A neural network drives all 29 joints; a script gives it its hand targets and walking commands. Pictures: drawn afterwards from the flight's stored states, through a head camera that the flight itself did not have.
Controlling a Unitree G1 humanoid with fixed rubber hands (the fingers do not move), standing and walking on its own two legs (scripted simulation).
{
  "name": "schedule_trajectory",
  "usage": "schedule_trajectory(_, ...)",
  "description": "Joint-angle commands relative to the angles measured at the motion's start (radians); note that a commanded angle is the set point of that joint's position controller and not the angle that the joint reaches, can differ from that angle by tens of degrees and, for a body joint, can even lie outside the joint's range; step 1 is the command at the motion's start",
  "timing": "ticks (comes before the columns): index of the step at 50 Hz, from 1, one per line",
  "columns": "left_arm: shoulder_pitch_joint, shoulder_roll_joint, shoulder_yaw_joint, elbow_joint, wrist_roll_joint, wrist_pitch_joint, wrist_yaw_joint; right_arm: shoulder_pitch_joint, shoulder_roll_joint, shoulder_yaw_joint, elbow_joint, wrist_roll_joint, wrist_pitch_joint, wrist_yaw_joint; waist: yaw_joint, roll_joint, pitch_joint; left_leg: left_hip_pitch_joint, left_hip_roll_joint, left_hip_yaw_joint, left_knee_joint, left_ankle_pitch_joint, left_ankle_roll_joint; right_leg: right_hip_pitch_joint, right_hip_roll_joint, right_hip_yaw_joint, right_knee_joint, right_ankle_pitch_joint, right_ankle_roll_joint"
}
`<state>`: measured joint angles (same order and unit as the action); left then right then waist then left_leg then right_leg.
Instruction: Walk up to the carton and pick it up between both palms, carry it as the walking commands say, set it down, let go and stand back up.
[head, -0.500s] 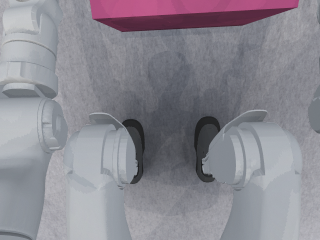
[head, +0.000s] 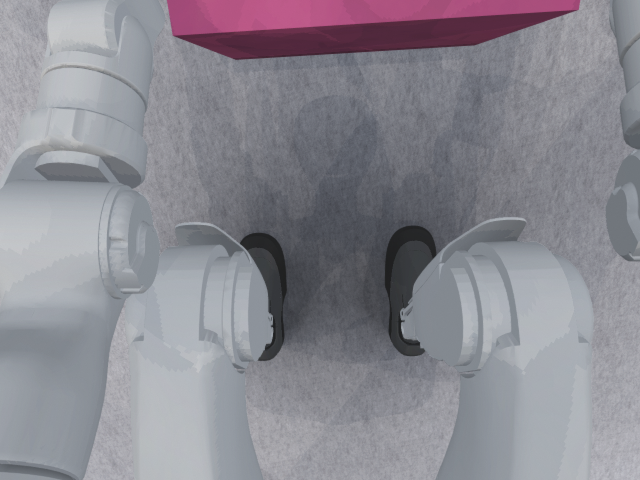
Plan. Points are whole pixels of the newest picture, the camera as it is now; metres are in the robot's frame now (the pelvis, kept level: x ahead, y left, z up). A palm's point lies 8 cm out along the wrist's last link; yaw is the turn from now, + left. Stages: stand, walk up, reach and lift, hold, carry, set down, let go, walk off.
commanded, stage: reach and lift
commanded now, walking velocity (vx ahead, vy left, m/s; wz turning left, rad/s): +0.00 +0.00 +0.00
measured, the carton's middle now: out of the picture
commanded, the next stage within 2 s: none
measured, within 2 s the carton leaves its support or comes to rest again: leaves its support in 0.88 s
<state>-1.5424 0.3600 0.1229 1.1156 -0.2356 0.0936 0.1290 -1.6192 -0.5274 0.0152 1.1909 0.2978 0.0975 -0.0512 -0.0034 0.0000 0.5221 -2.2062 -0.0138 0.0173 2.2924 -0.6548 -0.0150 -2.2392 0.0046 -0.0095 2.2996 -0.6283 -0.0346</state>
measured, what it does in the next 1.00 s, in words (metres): stands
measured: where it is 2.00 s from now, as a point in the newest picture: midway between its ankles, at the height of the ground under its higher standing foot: (336, 312)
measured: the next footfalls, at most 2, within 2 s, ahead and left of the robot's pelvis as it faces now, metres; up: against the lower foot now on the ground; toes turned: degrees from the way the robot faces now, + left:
none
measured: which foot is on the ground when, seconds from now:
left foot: down 0.00-1.00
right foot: down 0.00-1.00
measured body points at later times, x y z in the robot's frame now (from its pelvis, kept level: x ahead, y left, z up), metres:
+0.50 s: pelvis +0.00 +0.00 +0.00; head +0.38 -0.01 +0.22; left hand +0.56 +0.17 -0.19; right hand +0.58 -0.22 -0.18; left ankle +0.10 +0.12 -0.32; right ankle +0.10 -0.11 -0.32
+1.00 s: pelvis +0.00 +0.00 +0.01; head +0.38 -0.02 +0.24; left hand +0.56 +0.17 -0.17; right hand +0.58 -0.21 -0.15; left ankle +0.10 +0.12 -0.32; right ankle +0.10 -0.11 -0.32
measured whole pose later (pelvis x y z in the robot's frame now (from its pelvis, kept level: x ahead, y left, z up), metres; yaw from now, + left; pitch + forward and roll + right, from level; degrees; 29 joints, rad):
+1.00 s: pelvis +0.00 +0.00 +0.01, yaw +1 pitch +31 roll +2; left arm -1.42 0.36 0.14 0.93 -0.25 0.21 0.13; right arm -1.56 -0.49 -0.08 1.04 0.20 0.22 -0.05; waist -0.02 0.01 0.52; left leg -2.13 -0.06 0.02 2.26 -0.66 -0.03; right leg -2.16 0.04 0.03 2.28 -0.65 0.00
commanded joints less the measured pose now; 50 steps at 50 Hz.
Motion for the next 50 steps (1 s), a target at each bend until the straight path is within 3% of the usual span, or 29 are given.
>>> schedule_trajectory(1, -0.316, 0.07, -0.014, -0.123, -0.009, -0.028, -0.006, -0.358, 0.012, 0.036, -0.137, 0.02, -0.027, 0.01, 0.062, -0.048, -1.361, 0.533, -0.023, 0.023, -0.167, 0.469, -0.005, 0.731, 0.013, 0.057, -0.178, 0.532, 0.04)
schedule_trajectory(9, -0.392, -0.131, -0.091, -0.142, -0.032, -0.03, -0.054, -0.422, 0.216, 0.1, -0.147, 0.035, -0.032, 0.052, 0.044, -0.038, -1.329, 0.538, -0.034, 0.015, -0.177, 0.475, -0.005, 0.725, 0.026, 0.055, -0.188, 0.538, 0.034)
schedule_trajectory(16, -0.538, -0.588, -0.207, -0.174, -0.036, 0.004, -0.194, -0.497, 0.7, 0.162, -0.145, 0.023, 0.005, 0.191, 0.016, -0.013, -1.217, 0.511, -0.051, 0.02, -0.172, 0.429, 0.004, 0.636, 0.042, 0.027, -0.183, 0.47, 0.022)
schedule_trajectory(24, -0.506, -0.743, -0.195, -0.238, -0.005, 0.053, -0.276, -0.447, 0.86, 0.13, -0.192, 0.007, 0.057, 0.285, 0.016, -0.016, -1.143, 0.471, -0.06, 0.048, -0.158, 0.393, 0.015, 0.594, 0.046, 0.01, -0.174, 0.433, 0.009)
schedule_trajectory(33, -0.498, -0.781, -0.211, -0.321, -0.028, 0.067, -0.286, -0.427, 0.884, 0.141, -0.277, 0.007, 0.069, 0.299, 0.017, -0.036, -1.222, 0.497, -0.067, 0.056, -0.147, 0.438, 0.025, 0.66, 0.049, 0.011, -0.163, 0.489, 0.004)
schedule_trajectory(38, -0.576, -0.785, -0.26, -0.441, -0.065, 0.061, -0.264, -0.487, 0.893, 0.175, -0.396, 0.03, 0.068, 0.279, 0.017, -0.047, -1.498, 0.586, -0.074, 0.066, -0.147, 0.525, 0.017, 0.805, 0.056, 0.008, -0.156, 0.6, 0.01)
schedule_trajectory(42, -0.662, -0.771, -0.302, -0.556, -0.104, 0.057, -0.24, -0.506, 0.882, 0.183, -0.462, 0.025, 0.075, 0.252, -0.009, -0.047, -1.699, 0.639, -0.082, 0.071, -0.159, 0.568, 0.005, 0.916, 0.063, 0.006, -0.16, 0.678, 0.012)
schedule_trajectory(46, -0.721, -0.751, -0.316, -0.599, -0.11, 0.062, -0.222, -0.492, 0.874, 0.159, -0.447, -0.007, 0.088, 0.238, -0.035, -0.04, -1.716, 0.669, -0.086, 0.066, -0.185, 0.546, -0.001, 0.896, 0.066, -0.005, -0.182, 0.638, 0.015)
schedule_trajectory(50, -0.741, -0.744, -0.303, -0.583, -0.094, 0.073, -0.213, -0.498, 0.885, 0.144, -0.423, -0.026, 0.101, 0.242, -0.024, -0.03, -1.679, 0.686, -0.087, 0.066, -0.215, 0.504, 0.001, 0.844, 0.065, -0.014, -0.211, 0.56, 0.016)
